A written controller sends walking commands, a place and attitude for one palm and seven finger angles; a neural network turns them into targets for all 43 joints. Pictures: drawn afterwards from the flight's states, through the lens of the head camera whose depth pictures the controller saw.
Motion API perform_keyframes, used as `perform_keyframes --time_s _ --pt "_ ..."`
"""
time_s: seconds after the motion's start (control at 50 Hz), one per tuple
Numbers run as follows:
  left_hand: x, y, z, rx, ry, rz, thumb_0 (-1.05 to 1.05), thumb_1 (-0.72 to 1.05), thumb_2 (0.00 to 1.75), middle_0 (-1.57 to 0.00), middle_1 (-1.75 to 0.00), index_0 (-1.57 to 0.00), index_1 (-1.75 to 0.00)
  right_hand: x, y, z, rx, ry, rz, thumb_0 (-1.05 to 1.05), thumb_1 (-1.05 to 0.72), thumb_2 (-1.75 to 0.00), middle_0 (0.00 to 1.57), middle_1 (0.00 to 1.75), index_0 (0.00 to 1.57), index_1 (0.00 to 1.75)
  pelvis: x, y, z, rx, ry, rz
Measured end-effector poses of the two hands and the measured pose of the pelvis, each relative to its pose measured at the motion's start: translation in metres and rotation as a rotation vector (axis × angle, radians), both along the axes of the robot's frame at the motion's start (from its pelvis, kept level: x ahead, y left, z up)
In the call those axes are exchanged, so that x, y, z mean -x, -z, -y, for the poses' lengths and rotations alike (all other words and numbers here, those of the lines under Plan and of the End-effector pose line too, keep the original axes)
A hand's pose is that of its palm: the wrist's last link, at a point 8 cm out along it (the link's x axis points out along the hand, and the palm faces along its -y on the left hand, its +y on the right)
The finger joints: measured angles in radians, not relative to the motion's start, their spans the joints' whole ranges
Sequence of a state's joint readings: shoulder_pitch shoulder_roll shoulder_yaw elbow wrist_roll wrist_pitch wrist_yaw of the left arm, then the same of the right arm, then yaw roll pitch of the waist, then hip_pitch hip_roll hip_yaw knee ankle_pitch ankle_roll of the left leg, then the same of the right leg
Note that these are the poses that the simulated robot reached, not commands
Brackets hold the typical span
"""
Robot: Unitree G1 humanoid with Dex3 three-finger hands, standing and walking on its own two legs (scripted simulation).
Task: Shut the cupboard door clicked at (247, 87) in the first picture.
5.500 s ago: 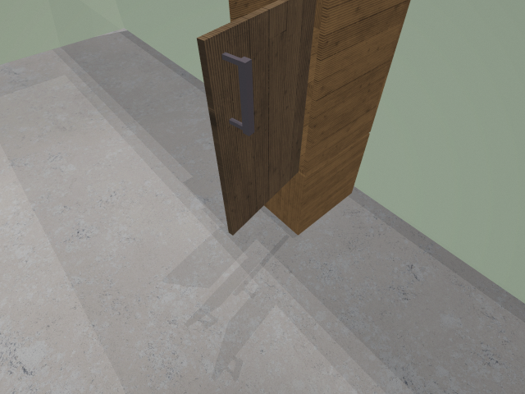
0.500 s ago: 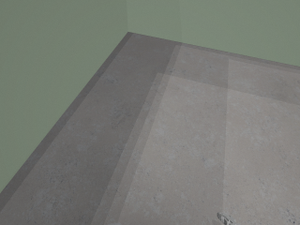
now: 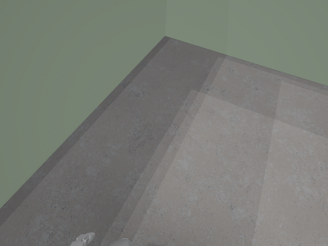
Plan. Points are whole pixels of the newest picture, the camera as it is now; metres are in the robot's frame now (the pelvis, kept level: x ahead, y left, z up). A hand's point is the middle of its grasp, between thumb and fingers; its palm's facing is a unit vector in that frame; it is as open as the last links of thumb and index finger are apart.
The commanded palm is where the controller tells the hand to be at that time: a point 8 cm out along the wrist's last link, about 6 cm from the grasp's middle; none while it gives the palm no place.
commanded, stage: walk to a spot facing it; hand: left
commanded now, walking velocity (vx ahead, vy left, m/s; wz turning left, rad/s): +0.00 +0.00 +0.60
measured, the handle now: out of the picture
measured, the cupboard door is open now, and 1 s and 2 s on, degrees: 100 100 100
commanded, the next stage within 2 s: none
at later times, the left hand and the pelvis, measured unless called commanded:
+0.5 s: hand out of the picture +0.10 +0.16 -0.15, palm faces +0.28 -0.91 -0.31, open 7.4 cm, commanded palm none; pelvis +0.07 -0.06 +0.00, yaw +17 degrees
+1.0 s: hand out of the picture +0.07 +0.16 -0.15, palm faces +0.57 -0.77 -0.28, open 7.4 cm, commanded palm none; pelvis +0.11 -0.08 +0.00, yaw +35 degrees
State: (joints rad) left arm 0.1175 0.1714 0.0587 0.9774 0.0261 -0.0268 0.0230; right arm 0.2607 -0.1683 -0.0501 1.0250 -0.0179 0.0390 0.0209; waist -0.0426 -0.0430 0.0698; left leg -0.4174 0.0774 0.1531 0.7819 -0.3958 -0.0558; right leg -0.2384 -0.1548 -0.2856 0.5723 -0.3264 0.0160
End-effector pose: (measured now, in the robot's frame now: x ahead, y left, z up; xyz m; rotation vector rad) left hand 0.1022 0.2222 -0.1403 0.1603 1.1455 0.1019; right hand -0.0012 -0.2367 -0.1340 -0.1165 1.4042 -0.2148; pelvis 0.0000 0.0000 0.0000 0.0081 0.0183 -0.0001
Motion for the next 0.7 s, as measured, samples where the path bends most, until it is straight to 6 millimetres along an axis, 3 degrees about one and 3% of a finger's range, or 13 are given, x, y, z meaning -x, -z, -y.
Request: perform_keyframes --time_s 0.08,0.14,0.26,0.38,0.46,0.54,0.7 --pt "0.004 0.018 -0.02 -0.003 -0.056 -0.05 0.0 0.92 0.89 -0.2 -0.3 -0.2 -0.3 -0.071 0.004 0.003 0.042 -0.089 0.135 0.01 -0.91 -0.9 0.19 0.29 0.2 0.3 -0.018 0.015 -0.007 0.021 -0.036 -0.01" --pt "0.004 0.015 -0.03 -0.032 -0.088 -0.086 0.0 0.92 0.89 -0.2 -0.3 -0.2 -0.3 -0.107 -0.002 0.006 0.059 -0.13 0.198 0.01 -0.91 -0.9 0.19 0.29 0.2 0.3 -0.027 0.013 -0.004 0.018 -0.059 -0.023" --pt "-0.008 -0.01 -0.029 -0.074 -0.159 -0.047 0.01 0.91 0.89 -0.2 -0.3 -0.19 -0.3 -0.151 -0.006 0.018 0.04 -0.223 0.211 0.01 -0.91 -0.9 0.2 0.29 0.2 0.3 -0.043 0.001 0.014 0.015 -0.119 -0.027" --pt "-0.01 -0.022 -0.008 -0.137 -0.215 0.017 0.01 0.91 0.89 -0.2 -0.3 -0.19 -0.3 -0.187 0.014 0.047 -0.004 -0.281 0.182 0.01 -0.91 -0.9 0.2 0.29 0.2 0.3 -0.059 0.01 0.047 -0.008 -0.204 -0.025" --pt "0.011 -0.029 0.012 -0.14 -0.279 -0.023 0.01 0.91 0.89 -0.2 -0.3 -0.2 -0.3 -0.216 0.012 0.057 -0.009 -0.337 0.159 0.01 -0.91 -0.9 0.2 0.29 0.2 0.3 -0.067 0.003 0.059 -0.019 -0.273 -0.011" --pt "0.037 -0.028 0.033 -0.106 -0.346 -0.088 0.01 0.91 0.89 -0.2 -0.3 -0.2 -0.3 -0.245 0.001 0.051 -0.022 -0.405 0.163 0.01 -0.91 -0.9 0.19 0.29 0.2 0.3 -0.077 -0.006 0.066 -0.04 -0.332 -0.015" --pt "0.096 -0.004 0.053 -0.024 -0.51 -0.189 0.01 0.9 0.89 -0.2 -0.3 -0.2 -0.3 -0.308 -0.007 0.0 -0.036 -0.598 0.23 0.01 -0.91 -0.9 0.19 0.29 0.19 0.3 -0.087 0.001 0.063 -0.031 -0.447 -0.016"
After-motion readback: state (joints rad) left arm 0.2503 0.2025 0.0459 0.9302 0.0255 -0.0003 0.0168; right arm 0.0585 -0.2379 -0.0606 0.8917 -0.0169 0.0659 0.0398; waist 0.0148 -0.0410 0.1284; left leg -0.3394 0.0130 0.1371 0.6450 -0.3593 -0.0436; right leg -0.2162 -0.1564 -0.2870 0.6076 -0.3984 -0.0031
